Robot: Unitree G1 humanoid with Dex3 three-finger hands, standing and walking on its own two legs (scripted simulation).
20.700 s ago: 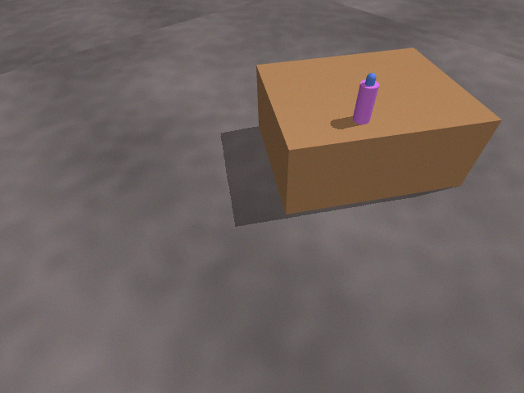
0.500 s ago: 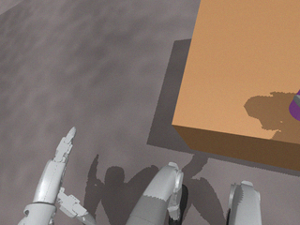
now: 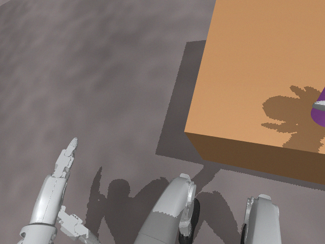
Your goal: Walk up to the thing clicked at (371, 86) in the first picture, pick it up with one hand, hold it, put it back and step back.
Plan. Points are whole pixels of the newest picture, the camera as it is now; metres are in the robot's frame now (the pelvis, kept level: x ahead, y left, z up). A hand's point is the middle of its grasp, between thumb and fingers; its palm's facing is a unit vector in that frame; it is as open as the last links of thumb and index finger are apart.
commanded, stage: open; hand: right
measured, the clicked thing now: out of the picture +0.51 -0.25 -0.04
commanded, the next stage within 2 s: withdraw in 0.02 s
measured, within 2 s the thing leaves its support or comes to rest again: rests again in 0.18 s
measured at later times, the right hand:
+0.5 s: hand out of the picture +0.51 -0.32 +0.04, palm faces +0.40 +0.92 -0.05, open 17.4 cm
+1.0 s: hand out of the picture +0.46 -0.40 +0.13, palm faces +0.50 +0.81 -0.29, open 17.0 cm
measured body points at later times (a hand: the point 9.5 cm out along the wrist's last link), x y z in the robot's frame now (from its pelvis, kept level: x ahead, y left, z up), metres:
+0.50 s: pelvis +0.01 +0.00 +0.02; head +0.18 -0.08 +0.43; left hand +0.17 +0.27 +0.10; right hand +0.48 -0.37 +0.04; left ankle +0.09 +0.13 -0.54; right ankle +0.05 -0.12 -0.54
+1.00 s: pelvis +0.04 -0.01 +0.12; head +0.14 -0.07 +0.55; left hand +0.22 +0.22 +0.11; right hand +0.43 -0.44 +0.15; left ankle +0.08 +0.13 -0.54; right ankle +0.05 -0.12 -0.54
